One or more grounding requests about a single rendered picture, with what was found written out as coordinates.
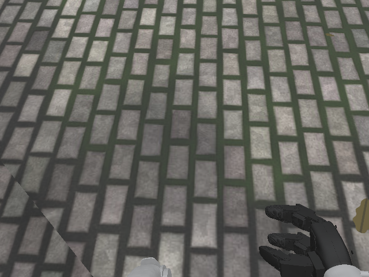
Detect left robot thigh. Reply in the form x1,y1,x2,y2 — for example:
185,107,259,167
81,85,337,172
127,264,172,277

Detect robot right forearm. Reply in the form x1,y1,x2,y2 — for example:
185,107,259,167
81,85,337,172
324,264,362,277

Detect left robot shin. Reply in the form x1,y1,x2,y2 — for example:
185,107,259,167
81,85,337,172
141,257,161,268

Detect right robot hand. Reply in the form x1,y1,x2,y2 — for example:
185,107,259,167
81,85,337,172
259,204,353,277

